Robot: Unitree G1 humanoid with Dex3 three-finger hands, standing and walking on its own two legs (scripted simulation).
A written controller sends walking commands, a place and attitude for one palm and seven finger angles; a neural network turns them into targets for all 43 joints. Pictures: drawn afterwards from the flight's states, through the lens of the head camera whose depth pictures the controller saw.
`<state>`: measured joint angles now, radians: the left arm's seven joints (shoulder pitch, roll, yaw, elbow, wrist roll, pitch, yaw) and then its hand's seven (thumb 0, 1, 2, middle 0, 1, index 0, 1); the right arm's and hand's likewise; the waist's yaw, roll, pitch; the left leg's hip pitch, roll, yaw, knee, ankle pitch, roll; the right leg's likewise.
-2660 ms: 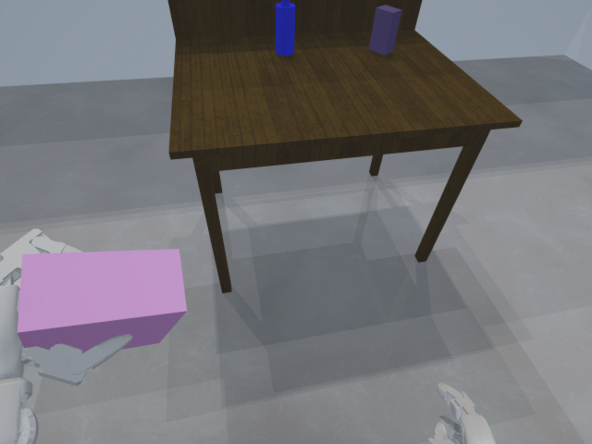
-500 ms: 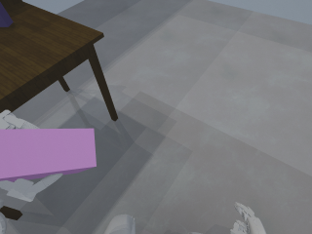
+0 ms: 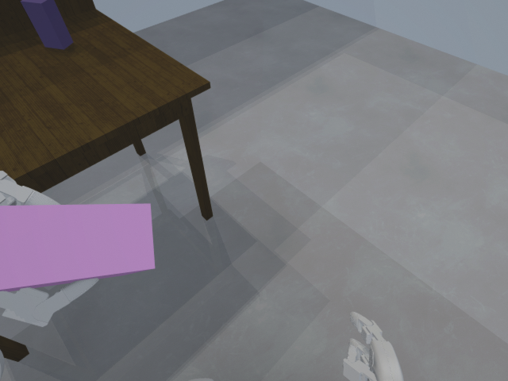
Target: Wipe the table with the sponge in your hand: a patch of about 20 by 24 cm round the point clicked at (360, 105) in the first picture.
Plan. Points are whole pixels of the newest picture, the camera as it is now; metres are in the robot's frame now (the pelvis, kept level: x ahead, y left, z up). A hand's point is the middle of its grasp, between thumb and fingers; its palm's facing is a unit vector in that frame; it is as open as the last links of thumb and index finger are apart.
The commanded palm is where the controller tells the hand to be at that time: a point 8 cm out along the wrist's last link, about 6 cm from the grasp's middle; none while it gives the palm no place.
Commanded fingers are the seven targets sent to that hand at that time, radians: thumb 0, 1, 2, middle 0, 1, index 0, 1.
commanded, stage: turn to face it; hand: left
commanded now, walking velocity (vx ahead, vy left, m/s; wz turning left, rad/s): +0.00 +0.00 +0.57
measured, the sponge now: (94, 247) +0.23 +0.19 +0.17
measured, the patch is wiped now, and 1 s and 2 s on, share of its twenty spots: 0.00 0.00 0.00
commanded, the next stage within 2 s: take the last steps up to it in 0.52 s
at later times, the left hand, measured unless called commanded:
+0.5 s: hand (51, 245) +0.22 +0.24 +0.18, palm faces +0.55 -0.70 -0.45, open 10.2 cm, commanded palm +0.15 +0.26 +0.19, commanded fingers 0.00 0.10 1.30 -1.20 -1.60 -1.20 -1.60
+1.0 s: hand (75, 298) +0.17 +0.19 +0.18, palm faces +0.64 -0.61 -0.47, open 10.2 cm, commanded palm +0.10 +0.21 +0.19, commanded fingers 0.00 0.10 1.30 -1.20 -1.60 -1.20 -1.60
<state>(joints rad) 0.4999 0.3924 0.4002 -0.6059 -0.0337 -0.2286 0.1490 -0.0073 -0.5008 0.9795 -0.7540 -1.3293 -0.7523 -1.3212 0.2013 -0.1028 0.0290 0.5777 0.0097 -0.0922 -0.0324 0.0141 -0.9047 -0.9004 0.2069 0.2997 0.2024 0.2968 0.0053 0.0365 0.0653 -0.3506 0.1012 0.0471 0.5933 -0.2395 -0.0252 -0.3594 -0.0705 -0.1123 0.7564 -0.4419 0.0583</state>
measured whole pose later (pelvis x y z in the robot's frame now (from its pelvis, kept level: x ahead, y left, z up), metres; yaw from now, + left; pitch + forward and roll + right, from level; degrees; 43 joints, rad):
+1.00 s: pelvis +0.06 -0.11 +0.02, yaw +22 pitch +0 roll +3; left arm 0.50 0.36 0.34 -0.46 -0.02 -0.23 0.14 -0.01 -0.50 0.99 -0.75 -1.33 -0.75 -1.32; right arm 0.22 -0.27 -0.06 0.62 -0.01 -0.05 -0.05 0.02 -0.91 -0.90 0.21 0.30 0.20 0.30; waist -0.01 -0.01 0.04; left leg -0.46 0.06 0.08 0.93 -0.32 -0.03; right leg -0.23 -0.11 -0.19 0.45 -0.23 -0.03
